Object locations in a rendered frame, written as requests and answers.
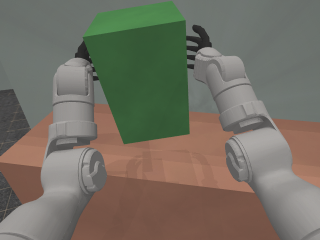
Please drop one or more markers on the carton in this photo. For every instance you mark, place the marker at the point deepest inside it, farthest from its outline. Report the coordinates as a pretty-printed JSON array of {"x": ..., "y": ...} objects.
[{"x": 140, "y": 57}]

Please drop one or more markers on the robot left upper arm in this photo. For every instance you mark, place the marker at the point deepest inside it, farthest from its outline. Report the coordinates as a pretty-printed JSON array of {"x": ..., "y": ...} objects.
[{"x": 69, "y": 179}]

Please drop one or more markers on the robot right upper arm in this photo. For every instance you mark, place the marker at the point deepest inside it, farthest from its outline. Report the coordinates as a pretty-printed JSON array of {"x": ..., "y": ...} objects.
[{"x": 262, "y": 159}]

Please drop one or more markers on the left robot hand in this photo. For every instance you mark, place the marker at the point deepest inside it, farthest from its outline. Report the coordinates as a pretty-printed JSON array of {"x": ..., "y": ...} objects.
[{"x": 83, "y": 53}]

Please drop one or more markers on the robot right forearm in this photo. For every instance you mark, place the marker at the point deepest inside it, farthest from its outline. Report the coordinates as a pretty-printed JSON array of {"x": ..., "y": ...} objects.
[{"x": 240, "y": 110}]

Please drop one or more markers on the robot left forearm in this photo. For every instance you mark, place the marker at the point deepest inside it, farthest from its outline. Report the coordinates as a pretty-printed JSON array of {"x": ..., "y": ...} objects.
[{"x": 73, "y": 107}]

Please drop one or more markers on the pedestal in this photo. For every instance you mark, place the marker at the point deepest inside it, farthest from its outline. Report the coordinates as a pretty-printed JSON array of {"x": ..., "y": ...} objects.
[{"x": 174, "y": 188}]

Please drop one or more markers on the right robot hand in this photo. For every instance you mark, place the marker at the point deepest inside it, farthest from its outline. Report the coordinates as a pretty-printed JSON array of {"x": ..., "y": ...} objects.
[{"x": 202, "y": 42}]

